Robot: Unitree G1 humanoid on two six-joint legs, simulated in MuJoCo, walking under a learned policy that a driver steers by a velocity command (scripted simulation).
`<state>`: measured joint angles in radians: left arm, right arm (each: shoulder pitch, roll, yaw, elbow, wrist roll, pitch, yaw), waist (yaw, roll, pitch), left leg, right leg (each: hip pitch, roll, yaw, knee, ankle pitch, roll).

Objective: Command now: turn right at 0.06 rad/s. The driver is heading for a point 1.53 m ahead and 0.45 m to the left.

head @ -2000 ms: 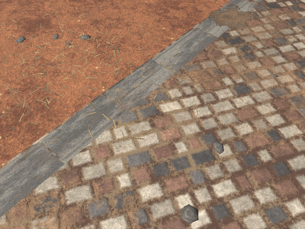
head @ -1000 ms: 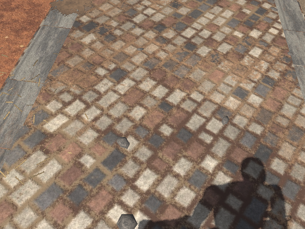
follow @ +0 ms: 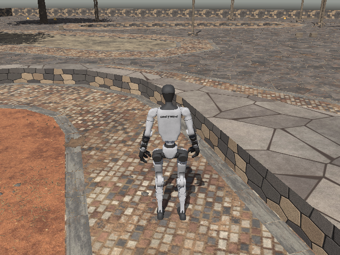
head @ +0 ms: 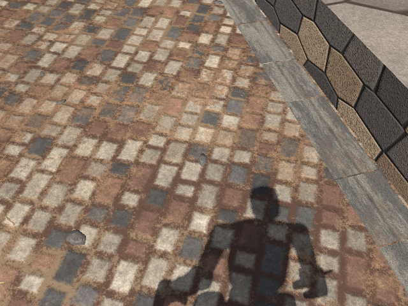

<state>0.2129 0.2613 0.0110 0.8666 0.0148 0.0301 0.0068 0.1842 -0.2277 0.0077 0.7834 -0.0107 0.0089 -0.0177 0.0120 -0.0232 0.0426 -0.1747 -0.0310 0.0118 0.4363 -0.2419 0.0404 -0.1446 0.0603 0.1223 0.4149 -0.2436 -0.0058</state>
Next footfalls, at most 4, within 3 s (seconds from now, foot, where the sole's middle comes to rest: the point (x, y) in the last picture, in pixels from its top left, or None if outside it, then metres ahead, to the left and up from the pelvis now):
0.88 left None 0.40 0.07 -0.78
1.42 right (235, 247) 0.71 -0.10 -0.78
1.98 left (179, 190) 0.96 0.12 -0.78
2.52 right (179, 124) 1.33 0.14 -0.78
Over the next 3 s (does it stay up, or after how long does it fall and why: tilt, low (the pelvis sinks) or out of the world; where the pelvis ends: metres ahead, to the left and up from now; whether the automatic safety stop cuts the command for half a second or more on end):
stays up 1.30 0.28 -0.01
